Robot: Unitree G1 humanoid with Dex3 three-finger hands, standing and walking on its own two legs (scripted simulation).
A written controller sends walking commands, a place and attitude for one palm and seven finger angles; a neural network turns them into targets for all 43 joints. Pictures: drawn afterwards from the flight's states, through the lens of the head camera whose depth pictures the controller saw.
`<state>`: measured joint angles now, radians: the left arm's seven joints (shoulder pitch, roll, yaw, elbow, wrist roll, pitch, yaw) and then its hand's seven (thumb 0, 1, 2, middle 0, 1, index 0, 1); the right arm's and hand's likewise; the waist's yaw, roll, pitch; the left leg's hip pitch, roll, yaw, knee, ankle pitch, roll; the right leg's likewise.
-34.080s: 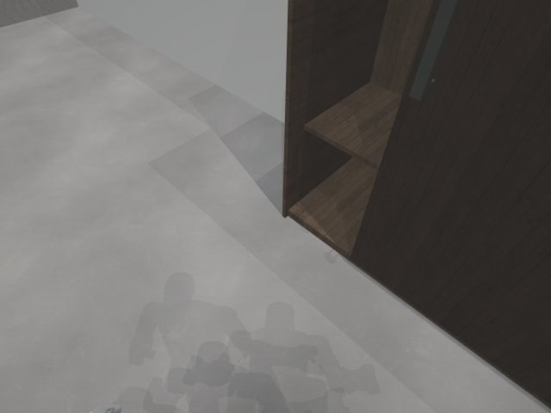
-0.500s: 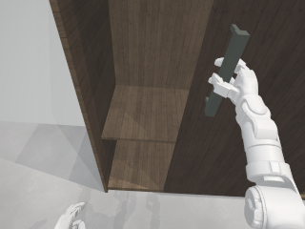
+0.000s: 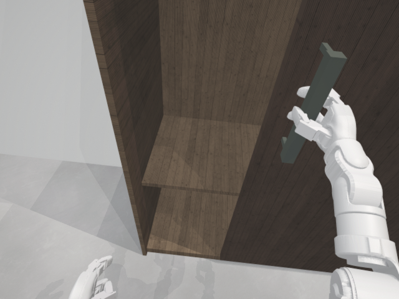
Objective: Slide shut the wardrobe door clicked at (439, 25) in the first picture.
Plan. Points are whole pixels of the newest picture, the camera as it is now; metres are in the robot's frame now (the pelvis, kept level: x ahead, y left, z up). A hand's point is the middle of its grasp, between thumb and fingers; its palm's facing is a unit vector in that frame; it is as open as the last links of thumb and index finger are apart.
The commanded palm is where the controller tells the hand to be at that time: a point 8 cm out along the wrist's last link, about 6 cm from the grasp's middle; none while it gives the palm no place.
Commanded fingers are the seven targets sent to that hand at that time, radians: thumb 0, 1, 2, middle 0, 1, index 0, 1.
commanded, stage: tug the door sideways, standing still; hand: right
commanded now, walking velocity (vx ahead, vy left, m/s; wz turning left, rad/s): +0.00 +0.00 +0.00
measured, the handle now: (304, 109) +0.46 -0.15 +0.20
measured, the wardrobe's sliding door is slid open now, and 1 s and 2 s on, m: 0.36 0.36 0.30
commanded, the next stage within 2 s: step sideways, sliding the door along in 0.94 s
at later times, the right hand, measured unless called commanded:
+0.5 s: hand (298, 122) +0.40 -0.13 +0.21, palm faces +0.08 +1.00 -0.05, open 6.3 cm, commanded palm +0.38 -0.13 +0.21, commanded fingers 0.00 -0.90 -0.90 0.45 1.40 0.45 1.40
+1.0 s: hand (295, 123) +0.40 -0.12 +0.21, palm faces +0.06 +1.00 -0.07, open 6.3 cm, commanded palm +0.38 -0.11 +0.21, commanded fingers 0.00 -0.90 -0.90 0.45 1.40 0.45 1.40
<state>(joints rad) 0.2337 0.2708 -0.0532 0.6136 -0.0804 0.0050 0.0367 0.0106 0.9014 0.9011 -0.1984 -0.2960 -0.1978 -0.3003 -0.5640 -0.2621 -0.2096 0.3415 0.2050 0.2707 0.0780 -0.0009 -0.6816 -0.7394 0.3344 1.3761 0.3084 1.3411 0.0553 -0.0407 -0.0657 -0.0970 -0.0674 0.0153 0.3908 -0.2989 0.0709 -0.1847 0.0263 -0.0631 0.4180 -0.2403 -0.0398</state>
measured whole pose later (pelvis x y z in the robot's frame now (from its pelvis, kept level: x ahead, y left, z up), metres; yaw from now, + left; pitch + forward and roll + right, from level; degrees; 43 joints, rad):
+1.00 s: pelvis -0.03 -0.03 -0.01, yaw -6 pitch +1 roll +0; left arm 0.25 0.23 -0.03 0.73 -0.05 -0.11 -0.03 0.01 0.90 0.90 -0.20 -0.30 -0.20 -0.30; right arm -0.86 -0.10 0.05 0.63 0.17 0.16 -0.15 -0.03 -0.72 -0.78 0.32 1.38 0.20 1.39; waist -0.01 -0.04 -0.04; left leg -0.18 -0.01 0.10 0.49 -0.33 0.03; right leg -0.29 0.09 0.01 0.50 -0.23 -0.08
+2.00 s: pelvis +0.05 +0.16 -0.01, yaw -7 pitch -5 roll +5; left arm 0.03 0.14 0.01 0.54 -0.06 -0.01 -0.06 0.01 0.90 0.90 -0.20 -0.30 -0.20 -0.30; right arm -0.62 -0.23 0.00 0.04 0.08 -0.04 -0.07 -0.09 -0.67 -0.83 0.46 1.40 0.17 1.23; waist -0.19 -0.09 0.30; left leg -0.38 0.04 0.03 0.77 -0.29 -0.02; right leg -0.10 -0.25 0.03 0.57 -0.38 0.14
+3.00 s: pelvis +0.05 +0.37 -0.01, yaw +1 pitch -4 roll +4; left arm 0.09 0.20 0.06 0.59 -0.03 -0.02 -0.06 0.01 0.90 0.90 -0.20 -0.30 -0.20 -0.30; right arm -0.39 -0.19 -0.05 -0.09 0.06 -0.11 -0.10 -0.04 -0.68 -0.80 0.46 1.40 0.21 1.31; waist -0.06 -0.03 0.21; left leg -0.39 -0.02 0.04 0.89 -0.43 -0.02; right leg -0.21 -0.26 -0.13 0.56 -0.26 0.10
